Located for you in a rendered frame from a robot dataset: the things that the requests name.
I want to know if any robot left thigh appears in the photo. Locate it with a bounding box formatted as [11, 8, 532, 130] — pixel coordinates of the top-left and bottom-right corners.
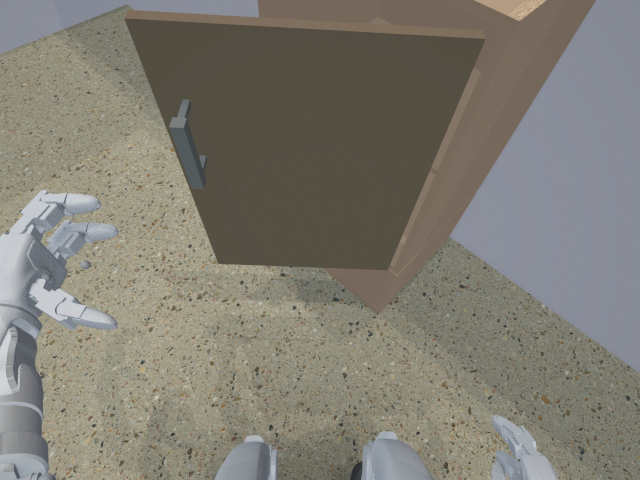
[214, 442, 278, 480]

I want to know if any left robot forearm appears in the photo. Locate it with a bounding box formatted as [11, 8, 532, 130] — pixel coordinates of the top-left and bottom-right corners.
[0, 304, 49, 480]

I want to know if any left robot hand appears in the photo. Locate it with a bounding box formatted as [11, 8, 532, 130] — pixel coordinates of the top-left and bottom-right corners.
[0, 190, 119, 330]

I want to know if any right robot hand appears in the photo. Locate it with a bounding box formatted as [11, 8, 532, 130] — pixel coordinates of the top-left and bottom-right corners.
[491, 415, 559, 480]

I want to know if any cupboard door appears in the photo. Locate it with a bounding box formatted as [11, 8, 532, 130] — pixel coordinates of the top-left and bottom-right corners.
[124, 10, 486, 270]

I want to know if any left robot shin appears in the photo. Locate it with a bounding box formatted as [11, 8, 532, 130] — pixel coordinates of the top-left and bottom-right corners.
[244, 435, 265, 443]

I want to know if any handle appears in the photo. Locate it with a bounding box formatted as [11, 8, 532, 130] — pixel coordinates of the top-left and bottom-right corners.
[169, 99, 207, 189]

